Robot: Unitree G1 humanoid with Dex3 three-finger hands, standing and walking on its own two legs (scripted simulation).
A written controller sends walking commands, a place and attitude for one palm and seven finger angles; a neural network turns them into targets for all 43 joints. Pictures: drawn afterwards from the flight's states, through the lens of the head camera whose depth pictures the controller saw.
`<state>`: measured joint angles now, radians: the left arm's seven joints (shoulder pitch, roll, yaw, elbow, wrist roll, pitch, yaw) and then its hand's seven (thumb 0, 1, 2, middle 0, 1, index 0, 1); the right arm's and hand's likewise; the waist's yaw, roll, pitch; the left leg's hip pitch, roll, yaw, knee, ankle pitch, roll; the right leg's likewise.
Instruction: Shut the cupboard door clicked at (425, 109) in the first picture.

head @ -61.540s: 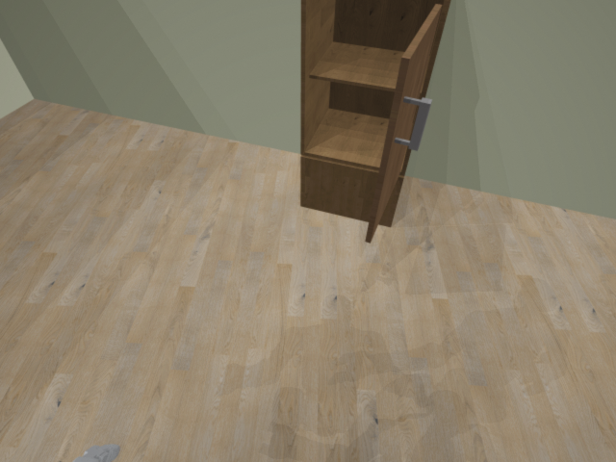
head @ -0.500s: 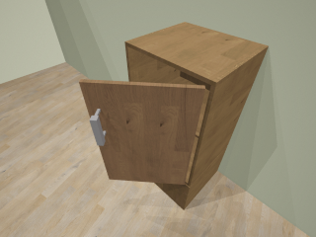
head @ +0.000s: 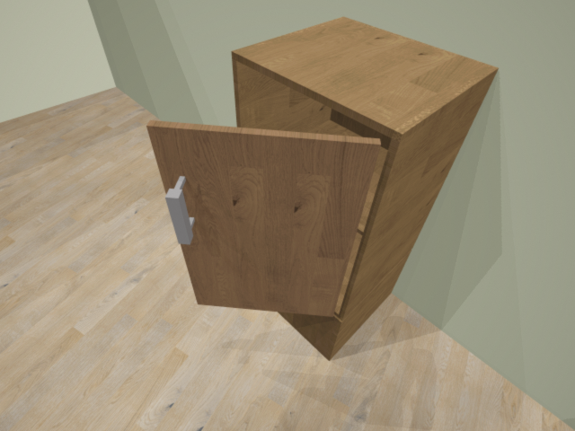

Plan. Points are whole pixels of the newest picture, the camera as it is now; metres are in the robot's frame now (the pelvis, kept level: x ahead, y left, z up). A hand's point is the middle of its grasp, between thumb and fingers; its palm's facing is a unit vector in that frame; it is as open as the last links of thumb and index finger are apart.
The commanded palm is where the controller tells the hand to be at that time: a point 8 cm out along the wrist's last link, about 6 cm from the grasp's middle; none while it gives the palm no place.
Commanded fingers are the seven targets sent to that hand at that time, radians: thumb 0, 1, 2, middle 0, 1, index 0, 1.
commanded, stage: look again from close up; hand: left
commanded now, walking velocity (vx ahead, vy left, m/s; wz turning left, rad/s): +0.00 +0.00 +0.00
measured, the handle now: (183, 210) +0.51 +0.24 -0.02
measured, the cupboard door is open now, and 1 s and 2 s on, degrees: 40 40 40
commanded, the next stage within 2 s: raise the hand and make a fist in 0.60 s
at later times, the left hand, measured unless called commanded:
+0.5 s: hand out of the picture -0.01 +0.15 -0.17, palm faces +0.06 -0.99 -0.16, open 7.3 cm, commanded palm none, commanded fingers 0.00 0.90 0.90 -0.20 -0.30 -0.20 -0.30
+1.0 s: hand (200, 355) +0.23 +0.14 -0.01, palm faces +0.04 -1.00 +0.02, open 6.7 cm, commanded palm +0.14 +0.20 -0.06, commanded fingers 0.00 0.90 0.90 -0.47 -0.60 -0.47 -0.60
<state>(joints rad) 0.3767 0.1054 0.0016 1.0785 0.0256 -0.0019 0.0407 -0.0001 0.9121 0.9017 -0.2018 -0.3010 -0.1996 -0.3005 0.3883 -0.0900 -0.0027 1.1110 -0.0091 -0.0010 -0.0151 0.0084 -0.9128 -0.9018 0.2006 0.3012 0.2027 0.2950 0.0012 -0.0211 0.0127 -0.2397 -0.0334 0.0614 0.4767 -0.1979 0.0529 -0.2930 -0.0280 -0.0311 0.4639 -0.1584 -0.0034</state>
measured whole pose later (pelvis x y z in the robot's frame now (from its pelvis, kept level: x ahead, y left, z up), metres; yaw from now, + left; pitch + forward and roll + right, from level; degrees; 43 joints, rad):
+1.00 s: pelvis +0.03 -0.02 -0.05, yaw +2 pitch +7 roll +1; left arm 0.44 0.15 0.07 0.13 -0.22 -0.53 -0.18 0.02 0.94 0.90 -0.31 -0.42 -0.31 -0.42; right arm 0.24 -0.27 -0.08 0.63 0.01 -0.33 0.01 0.02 -0.92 -0.90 0.20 0.30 0.20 0.30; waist -0.05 -0.03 -0.12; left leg -0.63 -0.03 0.04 0.94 -0.45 0.02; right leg -0.69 -0.03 -0.04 0.95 -0.39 -0.02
